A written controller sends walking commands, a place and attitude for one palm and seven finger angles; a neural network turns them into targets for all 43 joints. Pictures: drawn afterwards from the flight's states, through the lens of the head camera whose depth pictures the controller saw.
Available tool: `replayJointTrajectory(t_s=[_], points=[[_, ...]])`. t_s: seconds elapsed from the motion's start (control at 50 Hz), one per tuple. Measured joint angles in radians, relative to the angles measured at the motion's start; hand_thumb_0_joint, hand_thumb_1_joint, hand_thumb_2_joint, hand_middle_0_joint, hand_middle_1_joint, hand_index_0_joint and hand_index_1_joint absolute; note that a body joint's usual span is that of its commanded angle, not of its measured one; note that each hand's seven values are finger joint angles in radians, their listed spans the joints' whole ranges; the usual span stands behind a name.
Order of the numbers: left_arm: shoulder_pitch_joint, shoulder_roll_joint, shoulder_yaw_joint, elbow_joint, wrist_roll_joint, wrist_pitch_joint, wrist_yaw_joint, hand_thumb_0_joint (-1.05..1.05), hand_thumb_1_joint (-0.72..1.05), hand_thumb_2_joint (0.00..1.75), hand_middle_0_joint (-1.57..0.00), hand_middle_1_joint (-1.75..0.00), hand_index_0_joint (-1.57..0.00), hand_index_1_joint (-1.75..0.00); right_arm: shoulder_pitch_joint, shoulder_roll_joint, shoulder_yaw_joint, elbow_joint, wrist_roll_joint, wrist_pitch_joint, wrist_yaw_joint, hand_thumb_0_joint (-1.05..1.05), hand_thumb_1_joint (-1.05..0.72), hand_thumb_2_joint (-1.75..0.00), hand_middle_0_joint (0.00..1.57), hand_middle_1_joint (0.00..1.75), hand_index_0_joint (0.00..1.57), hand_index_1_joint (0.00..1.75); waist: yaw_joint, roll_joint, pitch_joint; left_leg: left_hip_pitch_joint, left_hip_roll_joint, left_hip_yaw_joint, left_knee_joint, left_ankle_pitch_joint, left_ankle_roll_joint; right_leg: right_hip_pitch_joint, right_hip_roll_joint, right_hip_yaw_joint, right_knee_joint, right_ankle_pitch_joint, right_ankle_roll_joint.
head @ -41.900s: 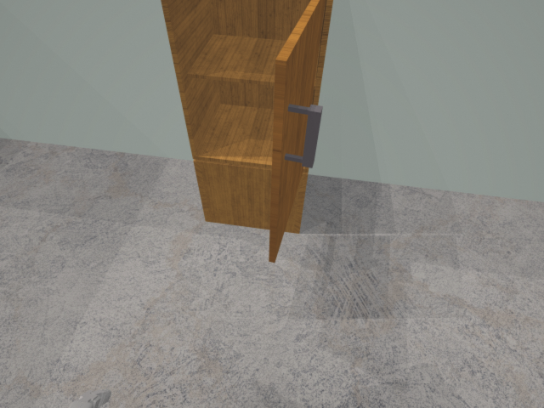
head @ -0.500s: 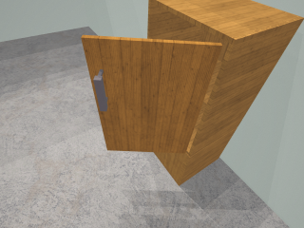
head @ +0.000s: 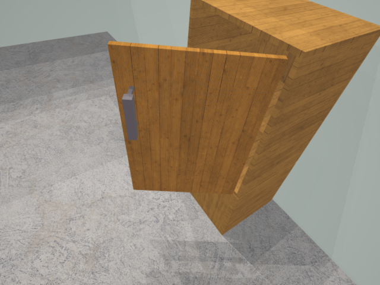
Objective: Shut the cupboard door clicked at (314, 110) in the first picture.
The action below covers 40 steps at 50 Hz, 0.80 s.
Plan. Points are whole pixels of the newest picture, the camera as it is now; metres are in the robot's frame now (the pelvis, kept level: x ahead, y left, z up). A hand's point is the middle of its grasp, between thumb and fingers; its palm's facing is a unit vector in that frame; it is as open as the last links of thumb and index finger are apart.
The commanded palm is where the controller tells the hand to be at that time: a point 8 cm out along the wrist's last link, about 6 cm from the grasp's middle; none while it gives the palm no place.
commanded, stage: shuffle to correct the standing spot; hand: left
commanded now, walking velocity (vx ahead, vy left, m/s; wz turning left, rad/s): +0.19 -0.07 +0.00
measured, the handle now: (132, 113) +0.50 +0.19 +0.08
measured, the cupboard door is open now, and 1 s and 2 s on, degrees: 56 56 56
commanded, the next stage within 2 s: come to a stop and stand still in 0.34 s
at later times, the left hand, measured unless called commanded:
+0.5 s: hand (121, 271) +0.19 +0.17 -0.17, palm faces -0.02 -0.99 -0.10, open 7.4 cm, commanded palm none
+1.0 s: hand (109, 274) +0.18 +0.20 -0.17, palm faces +0.11 -0.96 -0.27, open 7.3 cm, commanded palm none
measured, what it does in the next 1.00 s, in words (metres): steps on the spot: right foot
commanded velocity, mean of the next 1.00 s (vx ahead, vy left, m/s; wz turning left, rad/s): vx -0.02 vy -0.01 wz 0.00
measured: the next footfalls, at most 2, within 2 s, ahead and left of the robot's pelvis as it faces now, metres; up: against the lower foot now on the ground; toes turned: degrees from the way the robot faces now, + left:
right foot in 0.72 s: +0.26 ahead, -0.12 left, +0.00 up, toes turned -3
left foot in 1.10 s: +0.06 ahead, +0.10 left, +0.00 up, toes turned +5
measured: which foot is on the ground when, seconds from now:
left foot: down 0.00-0.72, up 0.74-1.00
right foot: down 0.00-0.02, up 0.04-0.70, down 0.72-1.00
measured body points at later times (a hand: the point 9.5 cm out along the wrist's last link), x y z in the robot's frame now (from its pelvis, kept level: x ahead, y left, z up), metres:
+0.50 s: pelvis +0.09 +0.01 +0.02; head +0.11 +0.06 +0.46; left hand +0.19 +0.23 -0.15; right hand -0.05 -0.15 -0.11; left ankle +0.01 +0.05 -0.73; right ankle +0.15 -0.15 -0.60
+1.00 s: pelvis +0.09 +0.00 -0.01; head +0.13 -0.01 +0.44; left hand +0.18 +0.25 -0.15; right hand +0.18 -0.25 -0.16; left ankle +0.06 +0.13 -0.67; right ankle +0.22 -0.12 -0.73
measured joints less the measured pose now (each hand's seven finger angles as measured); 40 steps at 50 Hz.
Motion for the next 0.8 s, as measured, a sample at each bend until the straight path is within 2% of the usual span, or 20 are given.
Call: replayJointTrajectory(t_s=[0.06,0.12,0.18,0.26,0.34,0.46,0.52,0.56,0.64,0.68,0.72,0.76,0.8], points=[[-0.03,0.01,0.003,-0.001,0.002,0.017,-0.012,0.01,0.9,0.89,-0.2,-0.3,-0.2,-0.3,0.021,0.012,0.001,-0.005,-0.004,-0.026,-0.007,0.0,-0.91,-0.9,0.19,0.3,0.2,0.3,-0.006,-0.033,0.01,0.019,-0.023,0.025,-0.018,0.035,0.053,-0.056,-0.022,0.016,0.154,-0.117,-0.018],[-0.084,0.017,0.007,-0.018,0.011,0.024,-0.023,0.01,0.9,0.89,-0.2,-0.3,-0.2,-0.3,0.057,0.019,0.009,0.001,-0.009,-0.042,-0.018,0.0,-0.91,-0.9,0.19,0.3,0.2,0.3,-0.015,-0.025,0.011,0.067,-0.036,0.033,-0.095,0.051,0.081,-0.174,-0.024,0.016,0.4,-0.106,-0.027],[-0.149,0.041,0.017,-0.052,0.01,0.009,-0.027,0.01,0.91,0.89,-0.2,-0.3,-0.2,-0.3,0.095,0.039,0.023,0.023,-0.008,-0.053,-0.022,0.0,-0.91,-0.9,0.2,0.3,0.2,0.3,-0.027,-0.02,0.017,0.126,-0.042,0.017,-0.207,0.099,0.082,-0.27,-0.033,0.01,0.526,-0.02,-0.015],[-0.222,0.094,0.037,-0.082,0.005,0.01,-0.017,0.02,0.93,0.89,-0.2,-0.3,-0.2,-0.3,0.14,0.072,0.04,0.048,-0.004,-0.065,-0.03,0.0,-0.9,-0.9,0.2,0.3,0.2,0.3,-0.038,-0.024,0.026,0.187,-0.033,0.002,-0.3,0.131,0.074,-0.365,-0.035,0.021,0.605,0.061,-0.003],[-0.28,0.116,0.045,-0.104,0.002,0.02,-0.016,0.02,0.93,0.89,-0.2,-0.3,-0.2,-0.3,0.179,0.092,0.051,0.065,-0.007,-0.064,-0.038,0.0,-0.9,-0.9,0.2,0.3,0.2,0.3,-0.053,-0.022,0.034,0.213,-0.023,-0.007,-0.316,0.118,0.067,-0.432,-0.028,0.034,0.671,0.1,-0.002],[-0.345,0.1,0.035,-0.124,0.003,0.043,-0.023,0.01,0.92,0.89,-0.2,-0.3,-0.19,-0.3,0.222,0.11,0.06,0.072,-0.016,-0.059,-0.048,0.0,-0.9,-0.9,0.2,0.3,0.2,0.3,-0.083,-0.026,0.049,0.231,-0.014,-0.022,-0.301,0.079,0.058,-0.489,-0.017,0.024,0.733,0.1,0.003],[-0.376,0.08,0.023,-0.132,0.002,0.049,-0.027,0.01,0.91,0.89,-0.2,-0.3,-0.19,-0.3,0.236,0.113,0.063,0.07,-0.019,-0.056,-0.052,0.0,-0.9,-0.9,0.2,0.3,0.2,0.3,-0.096,-0.033,0.064,0.241,-0.011,-0.032,-0.294,0.06,0.051,-0.497,-0.015,0.007,0.712,0.093,0.005],[-0.399,0.06,0.011,-0.138,-0.003,0.05,-0.026,0.01,0.91,0.89,-0.2,-0.3,-0.19,-0.3,0.239,0.112,0.064,0.068,-0.02,-0.052,-0.054,0.0,-0.9,-0.9,0.2,0.3,0.2,0.3,-0.101,-0.032,0.08,0.249,-0.009,-0.038,-0.288,0.047,0.046,-0.48,-0.017,-0.009,0.639,0.091,0.004],[-0.433,0.017,-0.018,-0.156,-0.011,0.037,-0.026,0.01,0.91,0.89,-0.2,-0.3,-0.2,-0.3,0.23,0.096,0.052,0.064,-0.015,-0.038,-0.05,0.0,-0.9,-0.9,0.2,0.3,0.2,0.3,-0.1,-0.019,0.119,0.262,-0.011,-0.041,-0.244,0.002,0.033,-0.364,-0.008,-0.048,0.336,0.079,-0.014],[-0.429,0.001,-0.025,-0.17,-0.011,0.023,-0.025,0.01,0.91,0.89,-0.2,-0.3,-0.2,-0.3,0.226,0.085,0.037,0.06,-0.003,-0.026,-0.046,0.0,-0.9,-0.9,0.2,0.3,0.2,0.3,-0.091,-0.009,0.126,0.258,-0.015,-0.037,-0.186,-0.039,0.023,-0.274,0.006,-0.06,0.18,0.129,-0.03],[-0.412,-0.001,-0.028,-0.18,-0.008,-0.002,-0.021,0.01,0.9,0.89,-0.2,-0.3,-0.2,-0.3,0.227,0.076,0.02,0.053,0.009,-0.015,-0.04,0.0,-0.9,-0.9,0.2,0.3,0.2,0.3,-0.08,-0.015,0.119,0.201,-0.028,-0.039,-0.026,-0.084,0.0,-0.181,-0.006,-0.069,0.053,0.266,-0.055],[-0.407,-0.004,-0.02,-0.177,-0.007,-0.025,-0.009,0.01,0.9,0.89,-0.2,-0.3,-0.2,-0.3,0.177,0.051,0.001,0.043,0.017,0.006,-0.034,0.0,-0.9,-0.9,0.2,0.3,0.2,0.3,-0.073,0.008,0.134,0.079,-0.032,-0.075,0.264,-0.178,-0.031,-0.176,-0.005,-0.077,0.092,0.137,-0.06],[-0.398,0.002,-0.013,-0.172,-0.008,-0.024,0.0,0.01,0.9,0.89,-0.2,-0.3,-0.2,-0.3,0.106,0.022,-0.019,0.019,0.016,0.027,-0.033,0.0,-0.9,-0.9,0.2,0.3,0.2,0.3,-0.072,0.027,0.149,-0.025,-0.033,-0.103,0.457,-0.208,-0.049,-0.168,-0.004,-0.084,0.098,0.079,-0.057]])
